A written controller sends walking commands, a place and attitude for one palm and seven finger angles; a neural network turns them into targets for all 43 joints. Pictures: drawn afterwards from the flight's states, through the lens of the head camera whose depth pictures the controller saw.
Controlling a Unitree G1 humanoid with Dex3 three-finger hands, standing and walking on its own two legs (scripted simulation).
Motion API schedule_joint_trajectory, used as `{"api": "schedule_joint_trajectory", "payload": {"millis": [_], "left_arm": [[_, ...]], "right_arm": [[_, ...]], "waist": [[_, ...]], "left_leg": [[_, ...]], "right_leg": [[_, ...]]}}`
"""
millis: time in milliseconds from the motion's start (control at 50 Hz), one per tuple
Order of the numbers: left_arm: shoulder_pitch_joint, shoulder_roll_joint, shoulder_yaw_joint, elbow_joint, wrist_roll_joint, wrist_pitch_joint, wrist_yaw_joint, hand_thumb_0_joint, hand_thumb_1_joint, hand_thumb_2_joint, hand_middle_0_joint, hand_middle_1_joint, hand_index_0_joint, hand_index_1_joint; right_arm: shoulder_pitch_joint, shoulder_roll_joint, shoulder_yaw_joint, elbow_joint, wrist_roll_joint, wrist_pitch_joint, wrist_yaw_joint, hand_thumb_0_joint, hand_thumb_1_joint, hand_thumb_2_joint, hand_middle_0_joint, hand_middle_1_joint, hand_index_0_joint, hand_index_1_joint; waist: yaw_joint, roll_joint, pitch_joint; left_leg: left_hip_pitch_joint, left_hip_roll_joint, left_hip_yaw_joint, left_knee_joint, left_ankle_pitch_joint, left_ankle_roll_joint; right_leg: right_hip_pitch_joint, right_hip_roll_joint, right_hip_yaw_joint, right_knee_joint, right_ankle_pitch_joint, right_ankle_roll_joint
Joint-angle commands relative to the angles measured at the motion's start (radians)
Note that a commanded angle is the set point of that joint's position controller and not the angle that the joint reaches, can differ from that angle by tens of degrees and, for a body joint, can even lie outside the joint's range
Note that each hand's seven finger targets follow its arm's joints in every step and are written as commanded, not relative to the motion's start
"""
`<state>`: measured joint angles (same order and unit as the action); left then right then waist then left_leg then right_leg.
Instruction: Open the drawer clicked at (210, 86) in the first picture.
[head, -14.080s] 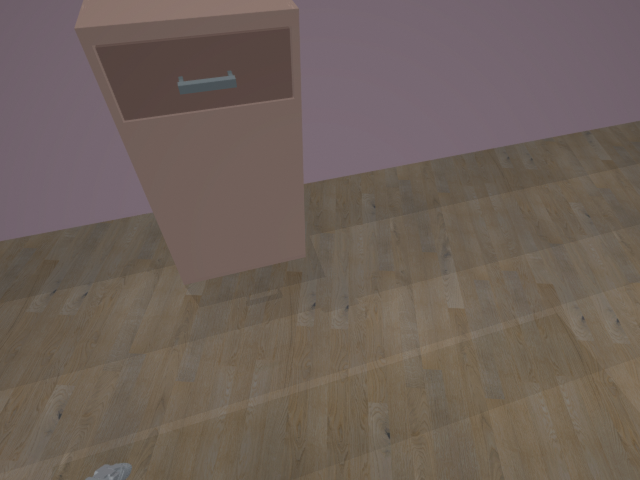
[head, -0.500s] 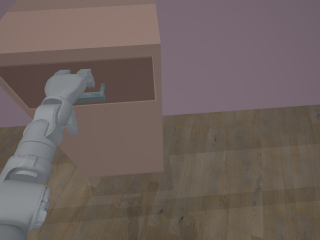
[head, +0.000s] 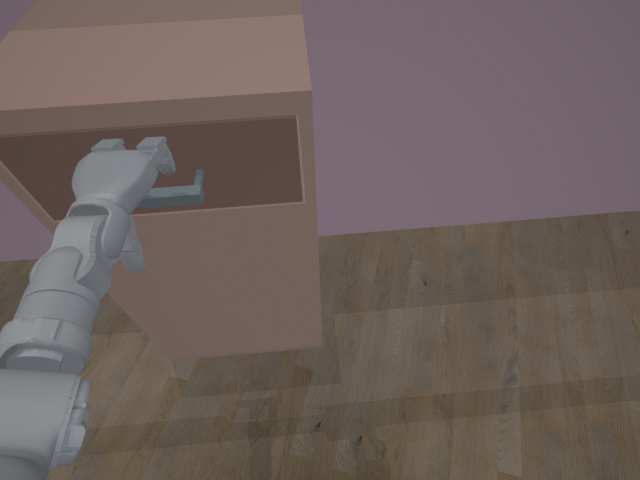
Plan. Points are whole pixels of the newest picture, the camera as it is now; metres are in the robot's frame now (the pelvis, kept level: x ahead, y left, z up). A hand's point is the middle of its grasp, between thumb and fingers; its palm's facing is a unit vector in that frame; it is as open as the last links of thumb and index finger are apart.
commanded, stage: move the hooked fingers above the handle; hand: left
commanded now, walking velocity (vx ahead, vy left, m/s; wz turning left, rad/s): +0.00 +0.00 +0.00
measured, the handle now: (159, 188) +0.52 +0.27 +0.04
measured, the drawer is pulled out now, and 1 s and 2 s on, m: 0.00 0.00 0.00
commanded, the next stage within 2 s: none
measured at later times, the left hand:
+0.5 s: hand (136, 180) +0.47 +0.26 +0.11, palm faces +0.13 -0.01 -0.99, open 13.8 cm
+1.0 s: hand (109, 176) +0.47 +0.29 +0.12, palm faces +0.12 +0.04 -0.99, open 13.8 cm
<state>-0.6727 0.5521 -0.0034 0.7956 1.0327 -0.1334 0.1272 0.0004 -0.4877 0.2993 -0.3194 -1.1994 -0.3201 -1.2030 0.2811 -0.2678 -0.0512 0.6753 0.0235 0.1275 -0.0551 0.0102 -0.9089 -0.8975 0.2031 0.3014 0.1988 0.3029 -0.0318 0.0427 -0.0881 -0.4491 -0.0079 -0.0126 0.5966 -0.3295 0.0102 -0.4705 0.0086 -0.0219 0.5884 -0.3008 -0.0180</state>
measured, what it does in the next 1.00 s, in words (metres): stands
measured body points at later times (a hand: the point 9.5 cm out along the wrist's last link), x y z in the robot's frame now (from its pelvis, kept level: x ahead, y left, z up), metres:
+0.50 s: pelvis -0.01 +0.02 -0.01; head +0.06 +0.00 +0.44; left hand +0.46 +0.26 +0.16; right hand +0.04 -0.26 -0.14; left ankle -0.03 +0.12 -0.73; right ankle -0.01 -0.11 -0.73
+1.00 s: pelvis +0.00 +0.01 +0.00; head +0.06 -0.01 +0.44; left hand +0.45 +0.28 +0.17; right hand +0.08 -0.26 -0.14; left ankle -0.03 +0.12 -0.73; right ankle -0.01 -0.11 -0.73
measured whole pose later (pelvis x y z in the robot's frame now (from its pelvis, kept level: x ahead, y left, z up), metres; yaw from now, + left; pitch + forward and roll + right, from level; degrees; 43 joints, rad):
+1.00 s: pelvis +0.00 +0.01 +0.00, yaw -2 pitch +13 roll +0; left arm -0.78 0.58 0.04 0.89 1.06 0.01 0.24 0.00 -0.48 0.30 -0.32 -1.20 -0.32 -1.20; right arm 0.26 -0.27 -0.04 0.68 0.01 0.11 -0.03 0.01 -0.91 -0.90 0.20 0.30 0.20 0.30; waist -0.04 0.06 -0.10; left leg -0.51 -0.01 0.02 0.62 -0.34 0.03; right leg -0.53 0.00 0.01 0.60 -0.29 0.00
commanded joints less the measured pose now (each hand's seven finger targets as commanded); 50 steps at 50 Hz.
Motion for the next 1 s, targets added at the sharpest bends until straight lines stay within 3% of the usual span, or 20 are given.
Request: {"api": "schedule_joint_trajectory", "payload": {"millis": [0, 80, 180, 200, 240, 280, 300, 360, 420, 480, 500, 540, 600, 620, 700, 780, 800, 880, 920, 980], "left_arm": [[-0.548, 0.398, 0.159, -0.119, 0.008, 0.044, 0.101, 0.000, -0.500, 0.300, -0.300, -1.200, -0.300, -1.200], [-0.509, 0.289, 0.040, 0.005, 0.006, 0.116, 0.053, 0.000, -0.500, 0.300, -0.300, -1.200, -0.300, -1.200], [-0.496, 0.160, -0.071, -0.061, -0.039, 0.078, -0.073, 0.000, -0.500, 0.300, -0.300, -1.200, -0.300, -1.200], [-0.527, 0.164, -0.063, -0.087, -0.048, 0.049, -0.085, 0.000, -0.500, 0.300, -0.300, -1.200, -0.300, -1.200], [-0.556, 0.219, -0.014, -0.133, -0.044, -0.003, -0.077, 0.000, -0.500, 0.300, -0.300, -1.200, -0.300, -1.200], [-0.612, 0.286, 0.050, -0.184, -0.032, -0.049, -0.038, 0.000, -0.500, 0.300, -0.300, -1.200, -0.300, -1.200], [-0.630, 0.359, 0.119, -0.202, -0.023, -0.068, -0.006, 0.000, -0.500, 0.300, -0.300, -1.200, -0.300, -1.200], [-0.614, 0.428, 0.210, -0.200, 0.015, -0.056, 0.107, 0.000, -0.500, 0.300, -0.300, -1.200, -0.300, -1.200], [-0.563, 0.448, 0.235, -0.162, 0.031, 0.027, 0.183, 0.000, -0.500, 0.300, -0.300, -1.200, -0.300, -1.200], [-0.490, 0.344, 0.143, -0.047, 0.026, 0.145, 0.169, 0.000, -0.500, 0.300, -0.300, -1.200, -0.300, -1.200], [-0.442, 0.329, 0.133, -0.022, 0.018, 0.175, 0.142, 0.000, -0.500, 0.300, -0.300, -1.200, -0.300, -1.200], [-0.403, 0.265, 0.053, 0.021, -0.006, 0.222, 0.066, 0.000, -0.500, 0.300, -0.300, -1.200, -0.300, -1.200], [-0.465, 0.121, -0.100, -0.028, -0.047, 0.197, -0.059, 0.000, -0.500, 0.300, -0.300, -1.200, -0.300, -1.200], [-0.503, 0.117, -0.109, -0.091, -0.056, 0.160, -0.087, 0.000, -0.500, 0.300, -0.300, -1.200, -0.300, -1.200], [-0.630, 0.218, -0.027, -0.272, -0.059, -0.013, -0.102, 0.000, -0.500, 0.300, -0.300, -1.200, -0.300, -1.200], [-0.641, 0.382, 0.164, -0.276, -0.012, -0.080, 0.042, 0.000, -0.500, 0.300, -0.300, -1.200, -0.300, -1.200], [-0.611, 0.460, 0.239, -0.242, -0.006, -0.063, 0.085, 0.000, -0.500, 0.300, -0.300, -1.200, -0.300, -1.200], [-0.508, 0.405, 0.196, -0.107, 0.022, 0.092, 0.197, 0.000, -0.500, 0.300, -0.300, -1.200, -0.300, -1.200], [-0.428, 0.385, 0.172, -0.022, 0.029, 0.176, 0.176, 0.000, -0.500, 0.300, -0.300, -1.200, -0.300, -1.200], [-0.370, 0.263, 0.035, 0.021, 0.002, 0.261, 0.055, 0.000, -0.500, 0.300, -0.300, -1.200, -0.300, -1.200]], "right_arm": [[0.054, -0.132, -0.038, -0.075, 0.001, -0.039, -0.009, 0.000, -0.900, -0.900, 0.200, 0.300, 0.200, 0.300], [0.058, -0.145, -0.034, -0.081, 0.005, -0.041, -0.002, 0.000, -0.900, -0.900, 0.200, 0.300, 0.200, 0.300], [0.064, -0.151, -0.039, -0.109, 0.006, -0.029, -0.010, 0.000, -0.900, -0.900, 0.200, 0.300, 0.200, 0.300], [0.068, -0.150, -0.039, -0.107, 0.003, -0.030, -0.013, 0.000, -0.900, -0.900, 0.200, 0.300, 0.200, 0.300], [0.072, -0.148, -0.040, -0.104, 0.001, -0.030, -0.020, 0.000, -0.900, -0.900, 0.200, 0.300, 0.200, 0.300], [0.080, -0.142, -0.041, -0.099, -0.001, -0.032, -0.021, 0.000, -0.900, -0.900, 0.200, 0.300, 0.200, 0.300], [0.083, -0.145, -0.041, -0.094, -0.007, -0.034, -0.021, 0.000, -0.900, -0.900, 0.200, 0.300, 0.200, 0.300], [0.090, -0.127, -0.042, -0.087, -0.013, -0.042, -0.007, 0.000, -0.900, -0.900, 0.200, 0.300, 0.200, 0.300], [0.080, -0.127, -0.040, -0.077, -0.021, -0.047, 0.014, 0.000, -0.900, -0.900, 0.200, 0.300, 0.200, 0.300], [0.080, -0.138, -0.043, -0.068, -0.014, -0.043, 0.032, 0.000, -0.900, -0.900, 0.200, 0.300, 0.200, 0.300], [0.080, -0.145, -0.047, -0.072, -0.010, -0.039, 0.034, 0.000, -0.900, -0.900, 0.200, 0.300, 0.200, 0.300], [0.082, -0.163, -0.045, -0.081, 0.004, -0.029, 0.029, 0.000, -0.900, -0.900, 0.200, 0.300, 0.200, 0.300], [0.071, -0.170, -0.043, -0.096, 0.016, -0.027, 0.004, 0.000, -0.900, -0.900, 0.200, 0.300, 0.200, 0.300], [0.069, -0.170, -0.045, -0.096, 0.013, -0.030, -0.006, 0.000, -0.900, -0.900, 0.200, 0.300, 0.200, 0.300], [0.083, -0.149, -0.044, -0.088, -0.006, -0.042, -0.032, 0.000, -0.900, -0.900, 0.200, 0.300, 0.200, 0.300], [0.097, -0.128, -0.041, -0.072, -0.016, -0.050, -0.019, 0.000, -0.900, -0.900, 0.200, 0.300, 0.200, 0.300], [0.097, -0.131, -0.036, -0.071, -0.019, -0.049, -0.014, 0.000, -0.900, -0.900, 0.200, 0.300, 0.200, 0.300], [0.037, -0.121, -0.023, -0.074, -0.015, -0.053, 0.011, 0.000, -0.900, -0.900, 0.200, 0.300, 0.200, 0.300], [0.038, -0.130, -0.026, -0.071, -0.013, -0.043, 0.023, 0.000, -0.900, -0.900, 0.200, 0.300, 0.200, 0.300], [0.041, -0.161, -0.035, -0.093, 0.005, -0.026, 0.025, 0.000, -0.900, -0.900, 0.200, 0.300, 0.200, 0.300]], "waist": [[-0.008, 0.040, -0.344], [-0.023, 0.011, -0.323], [-0.050, -0.060, -0.330], [-0.060, -0.082, -0.312], [-0.049, -0.055, -0.305], [-0.035, 0.004, -0.319], [-0.018, 0.032, -0.333], [0.020, 0.117, -0.412], [0.041, 0.137, -0.481], [0.028, 0.061, -0.438], [0.028, 0.021, -0.466], [0.003, -0.065, -0.407], [-0.066, -0.152, -0.303], [-0.069, -0.134, -0.298], [-0.058, 0.006, -0.313], [0.003, 0.146, -0.384], [0.029, 0.129, -0.397], [0.055, 0.102, -0.393], [0.063, 0.066, -0.449], [0.013, -0.053, -0.412]], "left_leg": [[0.087, -0.033, 0.035, -0.038, 0.357, 0.033], [0.092, -0.024, 0.046, -0.048, 0.342, 0.030], [0.140, -0.022, 0.042, -0.036, 0.354, 0.043], [0.137, -0.021, 0.033, -0.037, 0.341, 0.045], [0.135, -0.025, 0.024, -0.033, 0.332, 0.046], [0.128, -0.025, 0.013, -0.029, 0.335, 0.041], [0.122, -0.024, 0.004, -0.024, 0.361, 0.037], [0.127, -0.022, 0.000, -0.006, 0.461, 0.019], [0.135, -0.017, 0.011, 0.005, 0.560, 0.002], [0.112, -0.005, 0.035, -0.017, 0.535, 0.006], [0.115, -0.005, 0.039, -0.020, 0.557, 0.012], [0.104, -0.001, 0.045, -0.039, 0.484, 0.024], [0.124, -0.001, 0.034, -0.062, 0.363, 0.045], [0.150, -0.004, 0.029, -0.061, 0.348, 0.049], [0.218, -0.015, 0.000, -0.038, 0.369, 0.045], [0.216, -0.014, -0.019, -0.004, 0.501, 0.009], [0.167, -0.020, -0.017, -0.003, 0.508, 0.004], [0.072, -0.024, 0.030, -0.018, 0.489, -0.004], [0.075, -0.017, 0.046, -0.023, 0.535, -0.003], [0.095, -0.004, 0.061, -0.041, 0.493, 0.018]], "right_leg": [[0.189, 0.018, 0.008, -0.035, 0.306, -0.022], [0.161, 0.014, 0.001, -0.043, 0.304, -0.016], [0.165, 0.013, 0.010, -0.065, 0.337, -0.006], [0.157, 0.013, 0.010, -0.070, 0.318, -0.008], [0.134, 0.015, 0.016, -0.059, 0.296, -0.012], [0.118, 0.017, 0.016, -0.043, 0.270, -0.020], [0.114, 0.020, 0.011, -0.029, 0.266, -0.027], [0.118, 0.028, -0.001, 0.014, 0.303, -0.035], [0.161, 0.030, -0.011, 0.035, 0.367, -0.031], [0.179, 0.029, -0.018, 0.013, 0.380, -0.022], [0.218, 0.029, -0.013, 0.003, 0.407, -0.020], [0.214, 0.027, -0.013, -0.025, 0.394, -0.011], [0.166, 0.021, -0.009, -0.082, 0.315, -0.002], [0.144, 0.022, -0.003, -0.088, 0.296, 0.000], [0.089, 0.021, 0.009, -0.072, 0.252, -0.018], [0.069, 0.030, -0.006, -0.003, 0.279, -0.036], [0.110, 0.033, -0.010, 0.007, 0.293, -0.038], [0.185, 0.026, -0.018, 0.021, 0.361, -0.034], [0.246, 0.019, -0.014, 0.022, 0.423, -0.026], [0.252, 0.018, -0.011, -0.023, 0.437, -0.010]]}}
